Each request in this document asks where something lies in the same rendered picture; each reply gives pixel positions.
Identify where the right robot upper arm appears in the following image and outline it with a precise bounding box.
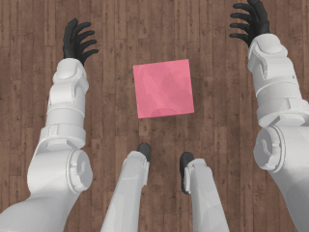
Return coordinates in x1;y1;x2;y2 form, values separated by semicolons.
253;125;309;232

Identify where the right robot hand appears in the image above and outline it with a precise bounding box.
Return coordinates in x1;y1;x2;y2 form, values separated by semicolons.
229;0;270;48

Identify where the right robot forearm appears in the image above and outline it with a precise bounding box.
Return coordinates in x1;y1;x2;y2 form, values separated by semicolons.
247;33;309;128

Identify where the robot left foot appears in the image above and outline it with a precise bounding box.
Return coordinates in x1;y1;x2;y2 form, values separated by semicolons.
136;142;152;163

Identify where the left robot upper arm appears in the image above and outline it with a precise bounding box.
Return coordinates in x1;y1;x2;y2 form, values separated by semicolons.
0;148;93;232

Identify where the left robot hand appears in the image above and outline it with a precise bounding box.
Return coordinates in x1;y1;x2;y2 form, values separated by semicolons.
63;18;99;67

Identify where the left robot forearm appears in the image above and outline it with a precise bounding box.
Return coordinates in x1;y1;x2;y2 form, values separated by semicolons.
27;58;89;190

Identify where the robot right shin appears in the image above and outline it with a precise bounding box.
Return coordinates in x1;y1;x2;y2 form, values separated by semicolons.
186;159;212;175

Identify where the carton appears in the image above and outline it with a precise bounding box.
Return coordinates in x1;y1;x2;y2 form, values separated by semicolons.
133;59;194;119

